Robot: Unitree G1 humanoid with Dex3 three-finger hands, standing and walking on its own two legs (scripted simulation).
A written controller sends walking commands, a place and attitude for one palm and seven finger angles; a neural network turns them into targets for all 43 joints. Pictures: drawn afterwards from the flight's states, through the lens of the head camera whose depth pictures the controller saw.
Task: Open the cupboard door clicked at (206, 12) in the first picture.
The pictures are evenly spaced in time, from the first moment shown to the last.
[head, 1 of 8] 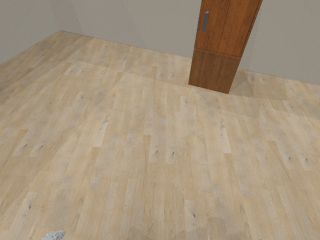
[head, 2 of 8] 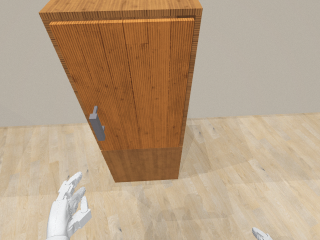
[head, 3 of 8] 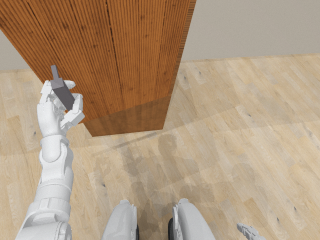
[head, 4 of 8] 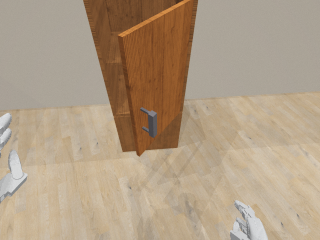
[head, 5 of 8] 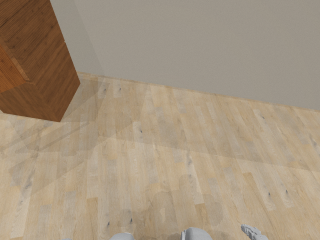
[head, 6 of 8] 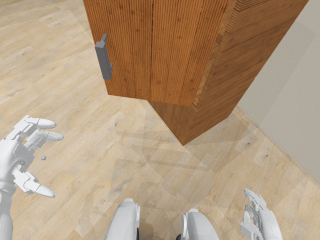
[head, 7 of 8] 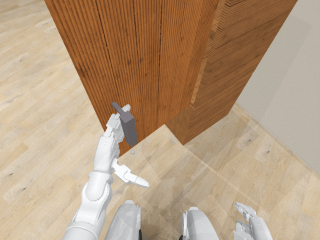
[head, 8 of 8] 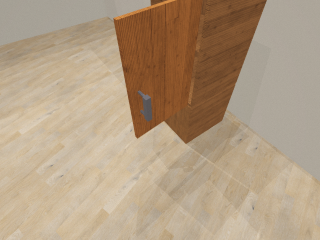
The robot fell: no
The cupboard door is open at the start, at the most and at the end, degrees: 0 95 95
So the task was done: yes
